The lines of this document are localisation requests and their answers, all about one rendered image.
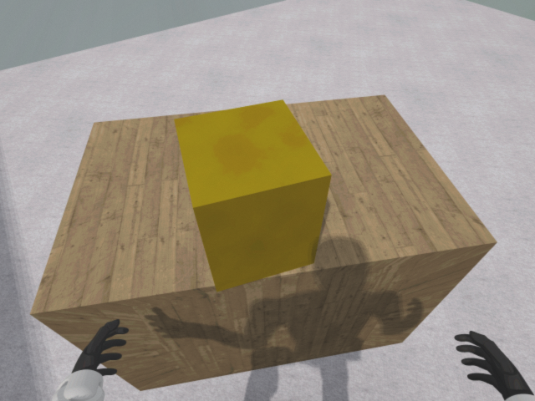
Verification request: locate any left robot forearm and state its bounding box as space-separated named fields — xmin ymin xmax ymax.
xmin=52 ymin=369 xmax=104 ymax=401

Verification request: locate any robot left hand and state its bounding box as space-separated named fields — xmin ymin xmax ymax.
xmin=72 ymin=319 xmax=129 ymax=376

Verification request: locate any carton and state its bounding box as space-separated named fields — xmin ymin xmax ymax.
xmin=174 ymin=99 xmax=331 ymax=292

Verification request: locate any pedestal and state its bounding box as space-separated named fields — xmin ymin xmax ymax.
xmin=30 ymin=95 xmax=497 ymax=391

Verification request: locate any robot right hand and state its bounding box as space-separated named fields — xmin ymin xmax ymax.
xmin=454 ymin=331 xmax=534 ymax=400

